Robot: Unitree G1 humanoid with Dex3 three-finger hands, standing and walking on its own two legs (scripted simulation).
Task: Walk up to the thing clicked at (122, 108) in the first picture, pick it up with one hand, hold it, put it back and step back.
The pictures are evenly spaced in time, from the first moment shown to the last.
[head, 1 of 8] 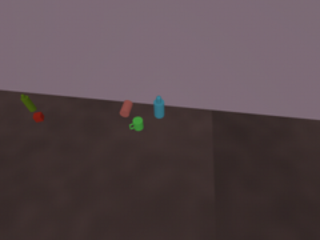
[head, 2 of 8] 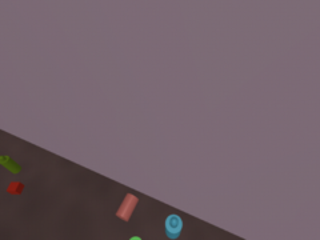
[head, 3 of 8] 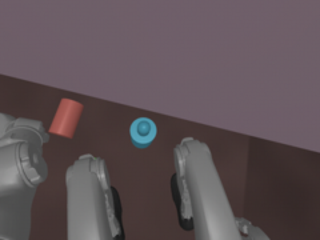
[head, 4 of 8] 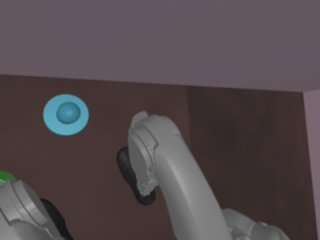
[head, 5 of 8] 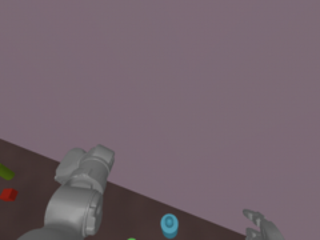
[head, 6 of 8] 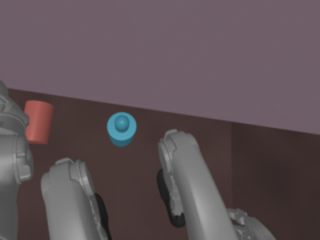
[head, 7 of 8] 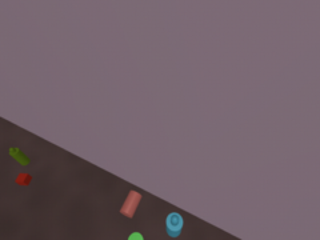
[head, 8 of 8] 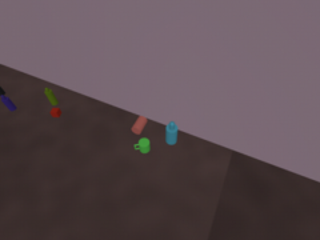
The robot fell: no
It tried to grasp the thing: yes
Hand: left
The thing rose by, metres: 0.66
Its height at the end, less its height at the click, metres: +0.00
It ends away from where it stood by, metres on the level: 0.01
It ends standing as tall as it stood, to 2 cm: yes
